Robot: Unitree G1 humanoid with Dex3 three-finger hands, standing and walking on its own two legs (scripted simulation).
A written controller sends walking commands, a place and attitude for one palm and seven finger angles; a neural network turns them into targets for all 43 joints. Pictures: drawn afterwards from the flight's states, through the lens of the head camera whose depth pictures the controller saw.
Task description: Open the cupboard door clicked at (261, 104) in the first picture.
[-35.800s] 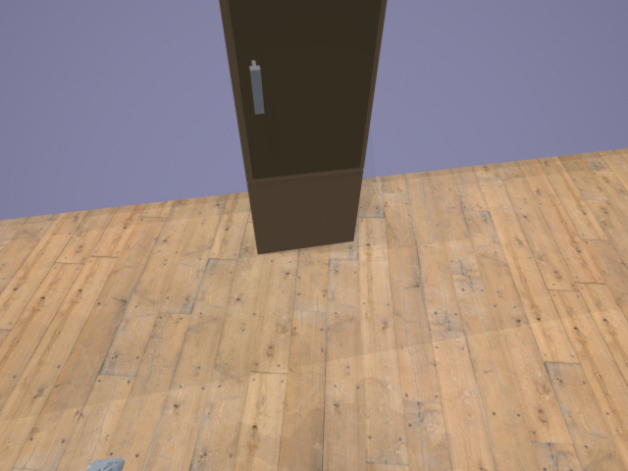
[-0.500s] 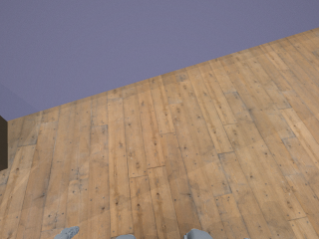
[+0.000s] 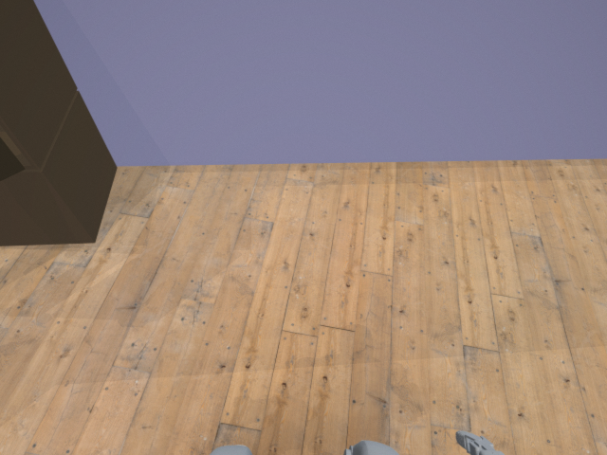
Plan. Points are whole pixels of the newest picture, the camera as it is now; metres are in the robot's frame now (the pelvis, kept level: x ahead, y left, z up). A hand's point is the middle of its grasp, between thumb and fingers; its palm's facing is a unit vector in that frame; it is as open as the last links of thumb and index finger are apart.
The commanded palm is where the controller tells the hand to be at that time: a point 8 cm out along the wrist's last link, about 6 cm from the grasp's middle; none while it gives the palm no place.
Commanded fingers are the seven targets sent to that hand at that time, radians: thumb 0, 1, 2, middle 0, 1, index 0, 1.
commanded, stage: turn to face it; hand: left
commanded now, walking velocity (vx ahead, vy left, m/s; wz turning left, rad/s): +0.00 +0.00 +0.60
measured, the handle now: out of the picture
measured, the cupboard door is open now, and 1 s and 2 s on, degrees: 42 42 42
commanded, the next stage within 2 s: take the last steps up to it in 1.20 s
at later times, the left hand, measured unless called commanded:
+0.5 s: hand out of the picture +0.02 +0.18 -0.16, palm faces +0.32 -0.92 -0.21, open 7.4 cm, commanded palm none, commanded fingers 0.00 0.90 0.90 -0.20 -0.30 -0.20 -0.30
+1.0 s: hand out of the picture -0.03 +0.14 -0.14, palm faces +0.58 -0.77 -0.26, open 7.4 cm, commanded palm none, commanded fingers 0.00 0.90 0.90 -0.20 -0.30 -0.20 -0.30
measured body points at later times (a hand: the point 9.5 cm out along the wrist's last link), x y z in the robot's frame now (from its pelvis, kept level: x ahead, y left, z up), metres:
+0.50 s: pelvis +0.01 -0.03 +0.00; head +0.05 -0.01 +0.45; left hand +0.00 +0.22 -0.14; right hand +0.18 -0.25 -0.13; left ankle -0.02 +0.08 -0.72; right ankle +0.03 -0.16 -0.72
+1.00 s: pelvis +0.02 -0.07 +0.01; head +0.07 -0.05 +0.46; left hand -0.06 +0.18 -0.12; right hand +0.25 -0.22 -0.13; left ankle -0.05 +0.04 -0.67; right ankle +0.09 -0.16 -0.72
